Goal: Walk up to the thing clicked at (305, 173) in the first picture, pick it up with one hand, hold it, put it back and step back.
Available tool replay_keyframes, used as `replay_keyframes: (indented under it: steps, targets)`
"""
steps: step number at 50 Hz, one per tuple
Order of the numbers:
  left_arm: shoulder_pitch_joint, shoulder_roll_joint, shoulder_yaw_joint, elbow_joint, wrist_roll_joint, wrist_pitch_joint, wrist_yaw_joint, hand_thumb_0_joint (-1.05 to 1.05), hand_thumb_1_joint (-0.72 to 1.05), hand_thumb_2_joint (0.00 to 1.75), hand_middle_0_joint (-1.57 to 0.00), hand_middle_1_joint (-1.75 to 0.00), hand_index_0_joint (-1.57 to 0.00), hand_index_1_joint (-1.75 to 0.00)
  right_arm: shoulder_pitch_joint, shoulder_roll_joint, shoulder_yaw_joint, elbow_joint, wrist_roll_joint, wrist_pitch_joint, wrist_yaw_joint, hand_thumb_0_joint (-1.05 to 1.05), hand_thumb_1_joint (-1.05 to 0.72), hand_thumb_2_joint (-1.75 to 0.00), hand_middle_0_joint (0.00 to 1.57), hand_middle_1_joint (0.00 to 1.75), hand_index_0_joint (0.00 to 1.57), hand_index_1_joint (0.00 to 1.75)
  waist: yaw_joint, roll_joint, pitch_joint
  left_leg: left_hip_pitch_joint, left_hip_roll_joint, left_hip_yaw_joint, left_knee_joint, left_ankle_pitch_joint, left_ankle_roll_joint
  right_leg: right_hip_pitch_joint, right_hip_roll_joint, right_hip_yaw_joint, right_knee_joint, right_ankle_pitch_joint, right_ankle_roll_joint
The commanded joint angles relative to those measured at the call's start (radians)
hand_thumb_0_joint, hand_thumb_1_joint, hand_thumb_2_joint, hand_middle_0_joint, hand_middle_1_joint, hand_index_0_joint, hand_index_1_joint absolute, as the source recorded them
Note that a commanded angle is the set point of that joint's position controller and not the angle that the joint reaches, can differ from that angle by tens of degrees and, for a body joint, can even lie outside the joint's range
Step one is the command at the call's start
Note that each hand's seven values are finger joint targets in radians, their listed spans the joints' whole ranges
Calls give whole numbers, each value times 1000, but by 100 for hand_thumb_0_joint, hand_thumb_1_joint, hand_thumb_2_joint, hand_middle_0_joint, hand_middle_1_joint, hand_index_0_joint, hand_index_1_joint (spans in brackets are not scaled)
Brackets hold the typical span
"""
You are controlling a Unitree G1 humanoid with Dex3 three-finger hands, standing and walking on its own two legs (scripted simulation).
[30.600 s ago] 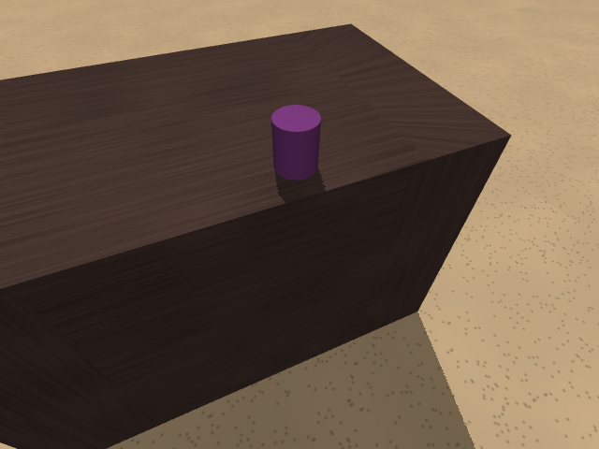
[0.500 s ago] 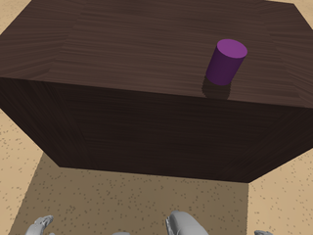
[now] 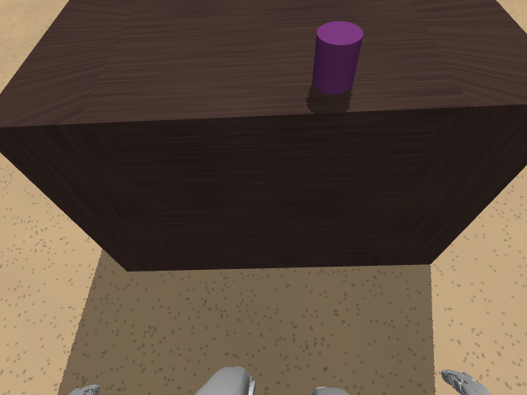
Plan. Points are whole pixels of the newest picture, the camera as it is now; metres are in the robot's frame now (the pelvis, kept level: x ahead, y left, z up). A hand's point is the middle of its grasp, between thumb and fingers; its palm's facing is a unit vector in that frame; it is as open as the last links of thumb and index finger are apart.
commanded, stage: step back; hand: right
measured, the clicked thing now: (335, 58) +0.72 -0.13 +0.08
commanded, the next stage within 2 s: none
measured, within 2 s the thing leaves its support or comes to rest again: neither
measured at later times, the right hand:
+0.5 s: hand out of the picture -0.03 -0.26 -0.13, palm faces -0.07 +0.89 -0.46, open 7.4 cm
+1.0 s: hand out of the picture -0.24 -0.27 -0.16, palm faces -0.13 +0.91 -0.40, open 7.4 cm
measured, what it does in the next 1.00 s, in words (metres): walks backwards: left foot, then right foot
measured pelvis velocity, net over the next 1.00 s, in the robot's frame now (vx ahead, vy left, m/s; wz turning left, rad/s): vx -0.32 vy -0.01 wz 0.06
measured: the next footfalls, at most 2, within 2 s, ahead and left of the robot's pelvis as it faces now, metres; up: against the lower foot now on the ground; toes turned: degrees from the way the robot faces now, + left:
left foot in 0.20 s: -0.06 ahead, +0.14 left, +0.00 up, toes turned +2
right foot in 0.60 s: -0.19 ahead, -0.13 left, +0.00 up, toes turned +1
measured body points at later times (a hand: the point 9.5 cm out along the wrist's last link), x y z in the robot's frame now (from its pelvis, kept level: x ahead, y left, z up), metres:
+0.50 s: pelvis -0.16 +0.01 +0.00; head -0.09 +0.04 +0.44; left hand -0.07 +0.33 -0.14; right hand -0.03 -0.30 -0.10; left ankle -0.10 +0.13 -0.74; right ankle -0.20 -0.14 -0.67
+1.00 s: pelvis -0.32 -0.01 -0.02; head -0.27 +0.01 +0.43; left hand -0.21 +0.31 -0.13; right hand -0.24 -0.32 -0.13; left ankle -0.33 +0.10 -0.74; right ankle -0.24 -0.13 -0.72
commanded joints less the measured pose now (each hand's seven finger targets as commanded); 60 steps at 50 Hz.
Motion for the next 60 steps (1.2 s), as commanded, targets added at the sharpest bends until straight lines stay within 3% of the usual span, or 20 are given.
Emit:
replay_keyframes:
  steps: [1, 6, 9, 11, 12, 13, 16, 27, 30, 32, 33, 37, 43, 46, 48, 49, 50, 53, 57, 60]
  targets:
    - [-35, 228, 69, -129, 12, -24, 30, 0, 90, 90, -20, -30, -20, -30, 33, -174, -41, -70, -5, -32, -24, 0, -90, -90, 20, 30, 20, 30, 17, -164, -183, -72, 18, 9, -95, -29, -29, 242, -219, 165, -104, 456, -172]
    - [-16, 244, 73, -135, 2, -6, 34, 0, 90, 90, -20, -30, -20, -30, 88, -162, -45, -62, -18, -48, -24, 0, -90, -90, 20, 30, 20, 30, 23, -261, -259, 38, 93, 90, -453, -4, -17, 325, -254, 182, -3, 565, -170]
    - [-89, 260, 62, -153, -11, 13, 23, 0, 90, 90, -20, -30, -20, -30, 181, -177, -61, -15, -28, -49, -17, 0, -90, -90, 20, 30, 20, 30, -41, -187, -264, 241, 84, 154, -700, 274, 15, 145, -207, 137, 57, 360, -96]
    - [-89, 190, 43, -171, -19, 17, 19, 0, 90, 90, -20, -30, -20, -30, 129, -300, -90, -39, -57, -50, -13, 0, -90, -90, 20, 30, 20, 30, -36, 152, -211, 306, 383, -266, -789, 457, 139, -162, 4, 30, 285, -100, 0]
    - [-169, 232, 68, -172, -13, 17, 33, 0, 90, 90, -20, -30, -20, -30, 69, -375, -102, -64, -53, -46, -3, 0, -90, -90, 20, 30, 20, 30, -82, 232, -163, 116, 520, -395, -835, 498, 285, -135, 82, 67, 496, -401, 22]
    - [-168, 252, 77, -155, 1, 18, 36, 0, 90, 90, -20, -30, -20, -30, 24, -360, -105, -75, -55, -53, -8, 0, -90, -90, 20, 30, 20, 30, -72, 190, -113, 40, 545, -419, -844, 480, 325, -114, 75, 148, 636, -401, 23]
    - [-36, 225, 71, -94, -25, 21, 22, 0, 90, 90, -20, -30, -20, -30, -78, -230, -64, -99, -54, -62, -19, 0, -90, -90, 20, 30, 20, 30, 31, 83, -93, 179, 355, -88, -735, 677, 206, -222, 107, 170, 734, -248, 14]
    - [35, 205, 50, -51, -6, -11, 9, 0, 90, 90, -20, -30, -20, -30, 0, -260, -79, -115, -38, -30, -10, 0, -90, -90, 20, 30, 20, 30, -40, 194, -263, 359, 352, -40, -592, 592, 219, -2, 11, -16, 49, -163, 57]
    - [117, 244, 66, 0, 10, -18, 9, 0, 90, 90, -20, -30, -20, -30, -54, -232, -65, -135, -20, -15, -3, 0, -90, -90, 20, 30, 20, 30, 15, 84, -257, 136, 285, 6, -496, 402, 115, 165, -37, 55, -139, 35, -8]
    - [8, 418, 103, -53, 16, -12, 4, 0, 90, 90, -20, -30, -20, -30, -84, -181, -59, -158, -12, -14, -22, 0, -90, -90, 20, 30, 20, 30, 42, -304, -146, -30, 33, 72, -121, -126, 7, -80, -397, 483, -277, -11, -243]
    - [-71, 418, 100, -87, 14, -18, 9, 0, 90, 90, -20, -30, -20, -30, -59, -215, -78, -140, -12, -10, -28, 0, -90, -90, 20, 30, 20, 30, 17, -305, -70, 28, 80, -12, 28, -142, 1, -259, -445, 537, -317, -46, -272]
    - [-132, 254, 70, -102, 13, -18, 20, 0, 90, 90, -20, -30, -20, -30, 31, -177, -50, -77, -5, -24, -19, 0, -90, -90, 20, 30, 20, 30, -39, -159, -94, -13, -7, 3, 61, 19, 3, -74, -193, 123, -132, 275, -133]
    - [-23, 249, 71, -119, 20, 3, 34, 0, 90, 90, -20, -30, -20, -30, 46, -144, -33, -98, -27, -57, -28, 0, -90, -90, 20, 30, 20, 30, 24, -249, -213, -37, 88, 104, -419, -31, -15, 298, -243, 147, 10, 505, -159]
    - [-37, 248, 60, -124, -4, 20, 24, 0, 90, 90, -20, -30, -20, -30, 140, -149, -53, -43, -37, -68, -26, 0, -90, -90, 20, 30, 20, 30, -6, -187, -273, 184, 78, 153, -816, 331, 8, 244, -194, 99, 164, 442, -97]
    - [-3, 178, 33, -129, -12, 20, 14, 0, 90, 90, -20, -30, -20, -30, 101, -290, -89, -49, -56, -62, -24, 0, -90, -90, 20, 30, 20, 30, 17, 137, -253, 404, 383, -274, -777, 519, 139, -208, -10, -12, 344, -139, 2]
    - [-106, 223, 49, -139, -15, 22, 28, 0, 90, 90, -20, -30, -20, -30, 62, -379, -95, -75, -48, -58, -18, 0, -90, -90, 20, 30, 20, 30, -50, 213, -208, 163, 536, -403, -808, 477, 303, -139, 14, 35, 491, -389, 27]
    - [-136, 260, 59, -125, -8, 25, 28, 0, 90, 90, -20, -30, -20, -30, -3, -355, -95, -84, -50, -66, -26, 0, -90, -90, 20, 30, 20, 30, -36, 173, -134, 27, 557, -415, -825, 437, 322, -81, -17, 118, 599, -374, 23]
    - [-37, 224, 52, -72, -24, 16, 9, 0, 90, 90, -20, -30, -20, -30, -55, -219, -51, -87, -54, -75, -28, 0, -90, -90, 20, 30, 20, 30, 31, 93, -127, 152, 333, -56, -723, 580, 197, -128, 49, 121, 594, -236, 10]
    - [-56, 201, 39, -45, -10, -10, -14, 0, 90, 90, -20, -30, -20, -30, 4, -213, -60, -53, -55, -75, -6, 0, -90, -90, 20, 30, 20, 30, -41, 153, -115, 235, 277, -68, -781, 48, 164, -87, 18, 22, 208, -253, 39]
    - [31, 186, 36, 22, -6, -49, -3, 0, 90, 90, -20, -30, -20, -30, -14, -235, -70, -56, -57, -53, 6, 0, -90, -90, 20, 30, 20, 30, -9, 173, -156, 200, 307, -33, -687, 33, 180, 105, 6, -42, -180, -185, 19]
